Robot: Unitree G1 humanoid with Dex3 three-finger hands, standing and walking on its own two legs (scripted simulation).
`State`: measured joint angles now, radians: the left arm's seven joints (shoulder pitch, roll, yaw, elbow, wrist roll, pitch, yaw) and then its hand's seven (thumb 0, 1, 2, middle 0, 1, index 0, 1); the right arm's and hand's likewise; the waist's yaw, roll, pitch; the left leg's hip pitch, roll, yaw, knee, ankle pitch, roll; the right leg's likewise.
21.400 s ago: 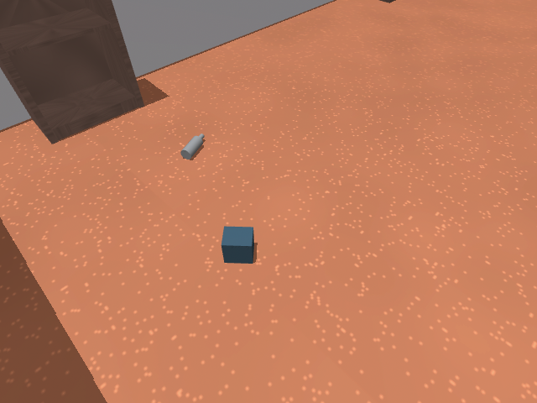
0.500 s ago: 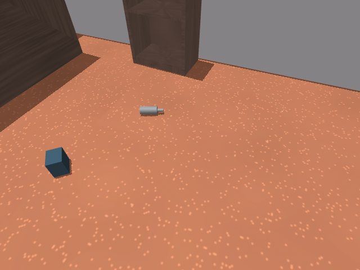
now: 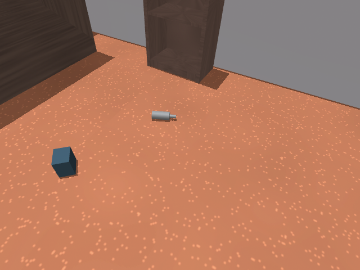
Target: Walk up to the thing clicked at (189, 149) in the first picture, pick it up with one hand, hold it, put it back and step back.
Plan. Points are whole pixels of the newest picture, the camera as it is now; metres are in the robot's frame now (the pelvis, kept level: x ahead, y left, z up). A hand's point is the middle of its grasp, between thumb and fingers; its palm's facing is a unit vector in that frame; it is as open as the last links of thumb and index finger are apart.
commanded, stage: walk up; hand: left
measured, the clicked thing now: (164, 115) +1.40 +0.14 -0.72
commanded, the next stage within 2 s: none
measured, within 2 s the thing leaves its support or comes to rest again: neither
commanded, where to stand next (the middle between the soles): +1.01 -0.08 m, yaw -2 degrees
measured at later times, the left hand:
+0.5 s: hand (108, 195) +0.35 +0.22 -0.11, palm faces -0.05 -0.92 -0.38, open 7.4 cm
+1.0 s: hand (111, 160) +0.50 +0.26 -0.15, palm faces -0.09 -0.94 -0.32, open 7.4 cm
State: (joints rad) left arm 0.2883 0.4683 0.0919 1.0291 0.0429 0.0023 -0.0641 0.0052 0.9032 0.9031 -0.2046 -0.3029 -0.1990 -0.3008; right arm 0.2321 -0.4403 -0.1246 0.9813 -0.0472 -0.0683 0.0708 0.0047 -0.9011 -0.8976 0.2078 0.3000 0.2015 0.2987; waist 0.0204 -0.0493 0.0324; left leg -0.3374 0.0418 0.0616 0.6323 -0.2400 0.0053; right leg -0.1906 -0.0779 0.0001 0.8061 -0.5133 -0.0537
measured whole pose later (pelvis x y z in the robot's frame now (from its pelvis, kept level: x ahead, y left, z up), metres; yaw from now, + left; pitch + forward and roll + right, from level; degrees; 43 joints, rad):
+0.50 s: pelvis +0.22 -0.04 +0.00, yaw -2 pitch -3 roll +1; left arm 0.16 0.39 0.06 0.89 0.00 -0.07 -0.07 0.00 0.91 0.90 -0.20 -0.30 -0.20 -0.30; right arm 0.33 -0.41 -0.06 0.93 0.00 -0.04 0.04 0.01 -0.90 -0.90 0.21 0.30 0.20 0.30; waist -0.01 0.04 0.09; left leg -0.24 0.04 0.00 1.06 -0.44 0.03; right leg -0.33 -0.04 -0.08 0.61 -0.22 -0.03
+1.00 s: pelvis +0.45 -0.02 +0.01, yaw -3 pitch -3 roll +0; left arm 0.32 0.46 0.04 0.92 0.00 -0.04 -0.06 0.01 0.91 0.90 -0.20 -0.30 -0.20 -0.30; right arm 0.27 -0.38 -0.05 0.84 -0.01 -0.09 0.06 0.00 -0.90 -0.90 0.21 0.30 0.20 0.30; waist 0.00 -0.08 0.07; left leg -0.27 0.04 0.12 0.53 -0.22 0.03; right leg -0.44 -0.05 0.03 1.06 -0.35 -0.03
